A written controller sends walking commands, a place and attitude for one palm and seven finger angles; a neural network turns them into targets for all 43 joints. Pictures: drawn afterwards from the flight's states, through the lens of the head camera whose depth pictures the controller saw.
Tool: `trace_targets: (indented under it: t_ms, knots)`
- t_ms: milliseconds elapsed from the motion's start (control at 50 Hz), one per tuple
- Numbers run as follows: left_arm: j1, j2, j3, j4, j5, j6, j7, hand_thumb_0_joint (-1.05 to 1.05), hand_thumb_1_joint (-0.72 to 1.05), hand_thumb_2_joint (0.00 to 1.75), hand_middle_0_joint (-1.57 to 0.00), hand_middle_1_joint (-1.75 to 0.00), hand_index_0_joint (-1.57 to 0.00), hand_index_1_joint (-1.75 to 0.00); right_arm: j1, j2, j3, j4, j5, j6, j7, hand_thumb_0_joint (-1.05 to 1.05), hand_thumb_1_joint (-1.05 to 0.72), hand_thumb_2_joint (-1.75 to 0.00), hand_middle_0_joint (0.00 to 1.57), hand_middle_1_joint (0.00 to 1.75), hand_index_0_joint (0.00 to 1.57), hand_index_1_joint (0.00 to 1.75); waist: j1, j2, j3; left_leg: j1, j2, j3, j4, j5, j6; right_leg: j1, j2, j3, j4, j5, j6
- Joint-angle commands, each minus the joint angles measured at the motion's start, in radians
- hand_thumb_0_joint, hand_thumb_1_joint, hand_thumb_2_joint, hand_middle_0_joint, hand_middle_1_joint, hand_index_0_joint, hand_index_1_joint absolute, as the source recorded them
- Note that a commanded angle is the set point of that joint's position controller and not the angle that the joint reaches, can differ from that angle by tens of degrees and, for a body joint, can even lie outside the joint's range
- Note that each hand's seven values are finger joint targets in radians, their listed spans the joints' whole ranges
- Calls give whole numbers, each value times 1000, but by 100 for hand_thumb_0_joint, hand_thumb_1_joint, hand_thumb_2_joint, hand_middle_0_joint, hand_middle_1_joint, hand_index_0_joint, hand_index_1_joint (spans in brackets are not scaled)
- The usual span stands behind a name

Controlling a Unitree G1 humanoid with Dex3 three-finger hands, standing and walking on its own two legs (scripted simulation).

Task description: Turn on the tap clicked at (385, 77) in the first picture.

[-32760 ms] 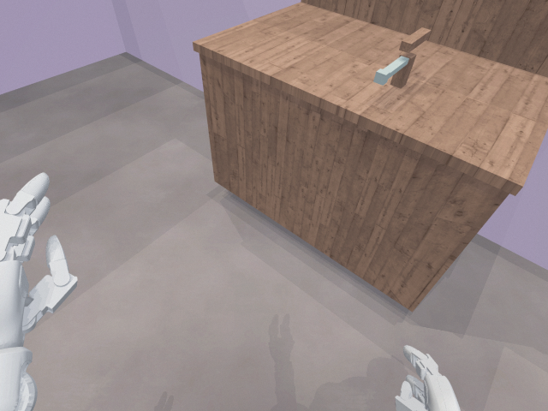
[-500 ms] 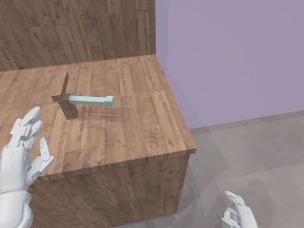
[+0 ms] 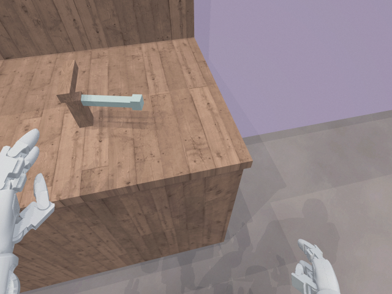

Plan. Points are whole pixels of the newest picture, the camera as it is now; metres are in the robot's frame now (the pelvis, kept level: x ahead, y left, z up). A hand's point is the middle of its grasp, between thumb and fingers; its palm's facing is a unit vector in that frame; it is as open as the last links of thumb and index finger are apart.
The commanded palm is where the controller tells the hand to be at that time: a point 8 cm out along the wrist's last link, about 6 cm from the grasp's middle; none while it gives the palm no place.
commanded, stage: step back with the hand held close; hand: left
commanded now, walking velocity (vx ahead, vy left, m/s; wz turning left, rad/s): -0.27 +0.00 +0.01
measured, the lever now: (137, 102) +0.52 +0.20 +0.08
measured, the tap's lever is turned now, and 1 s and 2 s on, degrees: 73 73 73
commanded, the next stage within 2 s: stop stepping back and stand still in 1.30 s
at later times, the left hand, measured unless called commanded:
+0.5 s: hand (28, 231) +0.17 +0.24 +0.16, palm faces +0.40 -0.82 -0.41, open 7.4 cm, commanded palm +0.11 +0.29 +0.18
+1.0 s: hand (31, 261) +0.13 +0.22 +0.16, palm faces +0.34 -0.85 -0.40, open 7.4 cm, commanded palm +0.07 +0.28 +0.18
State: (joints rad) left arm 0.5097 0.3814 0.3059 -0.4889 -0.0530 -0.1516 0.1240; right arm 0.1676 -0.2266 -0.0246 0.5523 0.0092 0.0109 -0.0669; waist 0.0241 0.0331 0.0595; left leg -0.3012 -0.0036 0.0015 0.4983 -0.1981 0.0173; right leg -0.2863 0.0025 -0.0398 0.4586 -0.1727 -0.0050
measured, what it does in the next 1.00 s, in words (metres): steps on the spot: right foot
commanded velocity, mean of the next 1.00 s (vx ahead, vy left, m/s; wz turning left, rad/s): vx -0.36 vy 0.00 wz -0.02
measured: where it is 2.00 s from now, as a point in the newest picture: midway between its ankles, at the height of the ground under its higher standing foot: outside the picture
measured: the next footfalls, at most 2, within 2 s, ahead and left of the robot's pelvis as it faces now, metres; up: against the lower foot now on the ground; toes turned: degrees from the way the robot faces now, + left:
right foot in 0.72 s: -0.01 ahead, -0.11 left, +0.00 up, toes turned +6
left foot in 1.04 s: -0.09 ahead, +0.12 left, +0.00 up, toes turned +3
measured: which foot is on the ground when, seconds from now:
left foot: down 0.00-0.82, up 0.84-1.00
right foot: down 0.00-0.64, up 0.66-0.70, down 0.72-1.00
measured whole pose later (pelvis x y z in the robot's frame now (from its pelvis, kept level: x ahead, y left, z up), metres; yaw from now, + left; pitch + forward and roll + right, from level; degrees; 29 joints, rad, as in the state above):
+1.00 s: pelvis -0.07 -0.01 +0.00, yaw +3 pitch +4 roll +1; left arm 0.50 0.38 0.30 -0.58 -0.03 -0.19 0.13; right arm 0.15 -0.18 -0.01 0.59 -0.01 -0.01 -0.06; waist 0.00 -0.04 0.00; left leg -0.40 0.00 -0.01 0.74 -0.35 -0.02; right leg -0.36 0.03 0.05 0.51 -0.22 -0.02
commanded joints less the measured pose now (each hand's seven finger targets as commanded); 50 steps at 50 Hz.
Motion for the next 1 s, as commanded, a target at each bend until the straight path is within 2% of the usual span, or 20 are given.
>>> trace_targets:
  t_ms: [0, 80, 200, 280, 320, 340, 380, 440, 480, 540, 620, 660, 700, 720, 760, 800, 840, 900, 940, 980]
  knots:
    - [-42, 150, 139, -215, 3, -80, 36, 0, 90, 90, -20, -30, -20, -30, -89, -117, -34, -161, 1, -72, -12, 0, -90, -90, 20, 30, 20, 30, -5, 67, -160, -94, 107, -132, -135, -155, 36, 101, -61, 90, -25, -21, 2]
    - [-38, 130, 127, -187, 14, -84, 39, 0, 90, 90, -20, -30, -20, -30, -79, -124, -32, -159, 0, -83, -12, 0, -90, -90, 20, 30, 20, 30, -8, 43, -128, -193, 116, -158, -157, -322, 48, 98, -50, 97, -25, -139, 5]
    - [-103, 140, 126, -199, 32, -92, 51, 0, 90, 90, -20, -30, -20, -30, -71, -122, -27, -148, -5, -97, -14, 0, -90, -90, 20, 30, 20, 30, -12, -4, -105, -240, 113, -166, -124, -397, 55, 56, -59, 120, -35, -243, -2]
    - [-119, 159, 140, -255, 30, -100, 62, 0, 90, 90, -20, -30, -20, -30, -70, -112, -23, -139, -11, -109, -16, 0, -90, -90, 20, 30, 20, 30, -14, 18, -150, -193, 103, -158, -104, -310, 47, 57, -70, 121, -9, -138, -12]
    - [-107, 183, 167, -267, 32, -102, 66, 0, 90, 90, -20, -30, -20, -30, -66, -120, -26, -132, -15, -113, -15, 0, -90, -90, 20, 30, 20, 30, -16, 45, -166, -207, 106, -164, -104, -340, 46, 73, -74, 133, -6, -159, -15]
    - [-91, 150, 146, -251, 32, -102, 65, 0, 90, 90, -20, -30, -20, -30, -65, -112, -24, -133, -14, -111, -14, 0, -90, -90, 20, 30, 20, 30, -16, 45, -147, -253, 112, -165, -107, -383, 52, 84, -72, 133, -1, -192, -11]
    - [-87, 153, 150, -255, 36, -108, 67, 0, 90, 90, -20, -30, -20, -30, -61, -114, -28, -132, -10, -111, -7, 0, -90, -90, 20, 30, 20, 30, -17, 20, -128, -272, 102, -156, -62, -400, 49, 58, -87, 154, -18, -218, -21]
    - [-66, 151, 146, -270, 24, -109, 70, 0, 90, 90, -20, -30, -20, -30, -48, -98, -23, -113, -14, -108, -4, 0, -90, -90, 20, 30, 20, 30, -26, -25, -158, -163, 83, -141, 5, -282, 23, -36, -131, 170, -40, -159, -48]
    - [-60, 161, 154, -277, 22, -113, 73, 0, 90, 90, -20, -30, -20, -30, -51, -106, -25, -114, -15, -109, -2, 0, -90, -90, 20, 30, 20, 30, -26, -12, -167, -161, 89, -145, 4, -257, 22, -46, -129, 168, -26, -138, -46]
    - [-38, 161, 167, -286, 22, -115, 75, 0, 90, 90, -20, -30, -20, -30, -54, -106, -27, -116, -15, -109, -7, 0, -90, -90, 20, 30, 20, 30, -24, 45, -190, -218, 126, -185, -88, -271, 38, 35, -74, 129, 49, -102, -20]
    - [-62, 165, 197, -265, 46, -123, 67, 0, 90, 90, -20, -30, -20, -30, -78, -131, -35, -126, -20, -121, -17, 0, -90, -90, 20, 30, 20, 30, -15, 209, -156, -505, 242, -303, -295, -510, 106, 271, 47, 67, 305, -65, 26]
    - [-95, 144, 172, -265, 51, -120, 55, 0, 90, 90, -20, -30, -20, -30, -65, -115, -38, -117, -27, -123, -15, 0, -90, -90, 20, 30, 20, 30, -16, 182, -155, -461, 271, -312, -294, -423, 115, 241, 58, 72, 362, -109, 25]
    - [-58, 133, 164, -239, 42, -119, 44, 0, 90, 90, -20, -30, -20, -30, -63, -108, -39, -111, -25, -130, -11, 0, -90, -90, 20, 30, 20, 30, -8, 111, -157, -325, 246, -272, -207, -281, 105, 164, 54, 84, 245, -131, 18]
    - [-61, 148, 176, -244, 38, -117, 42, 0, 90, 90, -20, -30, -20, -30, -65, -112, -41, -111, -27, -133, -12, 0, -90, -90, 20, 30, 20, 30, -11, 114, -154, -283, 224, -247, -173, -241, 95, 137, 49, 103, 188, -96, 13]
    - [-73, 127, 133, -252, 26, -118, 30, 0, 90, 90, -20, -30, -20, -30, -69, -89, -27, -89, -27, -128, -6, 0, -90, -90, 20, 30, 20, 30, -13, 15, -174, -117, 144, -155, -29, -56, 41, 39, -32, 177, 14, 142, -21]
    - [-136, 140, 96, -287, 14, -114, 39, 0, 90, 90, -20, -30, -20, -30, -63, -62, -31, -79, -13, -117, -5, 0, -90, -90, 20, 30, 20, 30, -22, -127, -283, 1, 45, -13, 161, 90, -29, 23, -210, 340, -44, 518, -48]
    - [-102, 172, 118, -291, 11, -107, 42, 0, 90, 90, -20, -30, -20, -30, -72, -59, -41, -93, -9, -110, -6, 0, -90, -90, 20, 30, 20, 30, -9, -200, -282, -66, -1, -31, 347, -159, -40, 32, -297, 375, -83, 587, -94]
    - [-49, 189, 147, -270, 16, -88, 32, 0, 90, 90, -20, -30, -20, -30, -89, -41, -24, -110, -17, -84, -2, 0, -90, -90, 20, 30, 20, 30, -14, -163, -203, -147, 21, -66, 396, -229, -37, 51, -294, 337, -70, 581, -138]
    - [-31, 191, 170, -245, 12, -83, 31, 0, 90, 90, -20, -30, -20, -30, -87, -44, -17, -109, -20, -60, -10, 0, -90, -90, 20, 30, 20, 30, -22, -152, -209, -115, 31, -41, 209, -171, -37, 108, -250, 278, -12, 666, -119]
    - [-21, 181, 173, -242, 1, -86, 34, 0, 90, 90, -20, -30, -20, -30, -75, -56, -19, -110, -17, -41, -20, 0, -90, -90, 20, 30, 20, 30, -34, -101, -243, -30, 30, -9, -31, 38, -34, 151, -185, 226, 76, 667, -73]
